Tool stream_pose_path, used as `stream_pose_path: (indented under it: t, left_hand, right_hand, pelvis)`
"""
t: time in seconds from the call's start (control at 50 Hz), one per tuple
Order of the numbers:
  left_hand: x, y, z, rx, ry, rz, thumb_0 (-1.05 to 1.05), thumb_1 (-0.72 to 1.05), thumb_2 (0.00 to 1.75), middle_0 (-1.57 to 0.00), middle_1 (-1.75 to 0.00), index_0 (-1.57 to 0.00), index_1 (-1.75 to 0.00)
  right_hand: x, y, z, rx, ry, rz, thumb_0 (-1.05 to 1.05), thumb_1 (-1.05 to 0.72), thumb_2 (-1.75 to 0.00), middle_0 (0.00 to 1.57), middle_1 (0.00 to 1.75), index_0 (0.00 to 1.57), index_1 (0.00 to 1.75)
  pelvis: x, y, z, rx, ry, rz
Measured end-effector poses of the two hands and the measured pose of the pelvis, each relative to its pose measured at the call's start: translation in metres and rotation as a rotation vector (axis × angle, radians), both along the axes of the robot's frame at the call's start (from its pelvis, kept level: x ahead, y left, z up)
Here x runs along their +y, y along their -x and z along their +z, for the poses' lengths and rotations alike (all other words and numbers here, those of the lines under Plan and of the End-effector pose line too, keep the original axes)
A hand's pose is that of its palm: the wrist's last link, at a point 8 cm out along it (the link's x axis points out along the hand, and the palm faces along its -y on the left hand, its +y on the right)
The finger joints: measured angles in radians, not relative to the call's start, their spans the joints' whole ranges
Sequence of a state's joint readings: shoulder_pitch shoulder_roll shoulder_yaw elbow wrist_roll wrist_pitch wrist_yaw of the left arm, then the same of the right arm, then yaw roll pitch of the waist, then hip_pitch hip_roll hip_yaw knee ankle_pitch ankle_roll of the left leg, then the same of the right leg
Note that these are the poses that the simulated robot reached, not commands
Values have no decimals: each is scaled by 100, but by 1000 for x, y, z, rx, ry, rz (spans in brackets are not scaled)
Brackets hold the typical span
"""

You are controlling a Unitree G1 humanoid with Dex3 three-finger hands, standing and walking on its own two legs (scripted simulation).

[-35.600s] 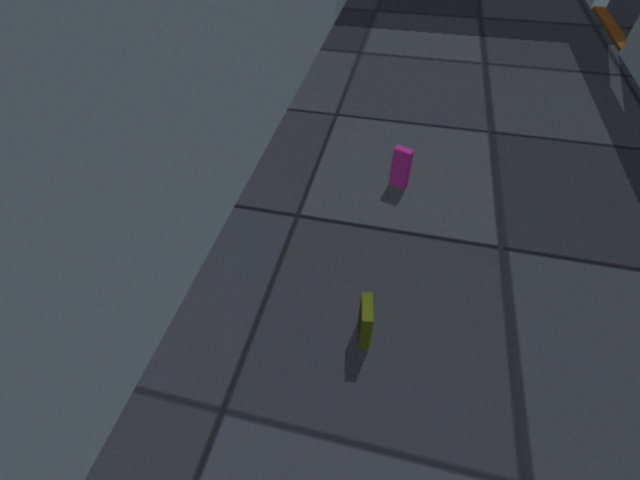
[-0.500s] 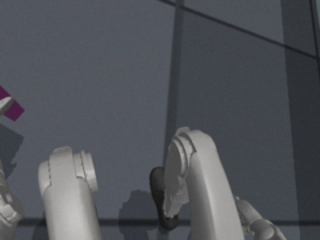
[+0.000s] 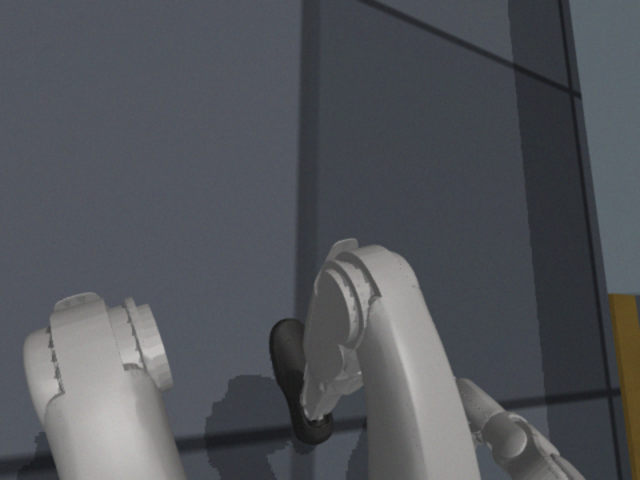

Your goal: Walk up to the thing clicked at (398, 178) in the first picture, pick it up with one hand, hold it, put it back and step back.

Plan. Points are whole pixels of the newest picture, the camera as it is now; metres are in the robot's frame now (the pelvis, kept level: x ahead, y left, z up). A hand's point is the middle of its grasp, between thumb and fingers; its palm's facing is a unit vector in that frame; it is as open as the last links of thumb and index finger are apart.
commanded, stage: lower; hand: left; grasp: from the side
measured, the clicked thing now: out of the picture +0.44 +0.33 -0.15
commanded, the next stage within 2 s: loosen in 0.76 s
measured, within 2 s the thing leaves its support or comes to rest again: rests again in 1.74 s
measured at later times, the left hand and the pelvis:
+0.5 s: hand out of the picture +0.44 +0.34 -0.16, palm faces +0.53 -0.85 -0.04, open 11.9 cm; pelvis -0.01 +0.00 +0.00, yaw -2 degrees
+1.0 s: hand out of the picture +0.44 +0.34 -0.17, palm faces +0.53 -0.85 -0.02, open 11.9 cm; pelvis -0.01 +0.01 -0.01, yaw -3 degrees
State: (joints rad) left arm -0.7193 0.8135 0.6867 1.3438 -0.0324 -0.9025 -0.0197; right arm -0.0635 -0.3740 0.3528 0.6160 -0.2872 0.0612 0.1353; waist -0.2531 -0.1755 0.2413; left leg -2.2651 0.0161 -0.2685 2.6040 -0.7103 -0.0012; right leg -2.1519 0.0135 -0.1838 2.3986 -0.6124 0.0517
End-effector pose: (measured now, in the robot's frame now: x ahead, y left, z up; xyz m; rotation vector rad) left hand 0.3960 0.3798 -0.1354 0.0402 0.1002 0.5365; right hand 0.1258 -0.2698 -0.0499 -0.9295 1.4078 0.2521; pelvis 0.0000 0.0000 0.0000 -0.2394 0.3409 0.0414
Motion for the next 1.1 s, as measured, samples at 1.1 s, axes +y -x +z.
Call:
stream_pose_path:
  t: [1.1]
  left_hand:
    - [-8,-3,-33,-48,38,35,-2,-50,77,-66,-88,-67,-87]
  right_hand:
    - [17,-10,18,-18,70,163,0,-89,-88,21,30,21,30]
  pelvis:
    - [6,10,-7,-101,54,-38]
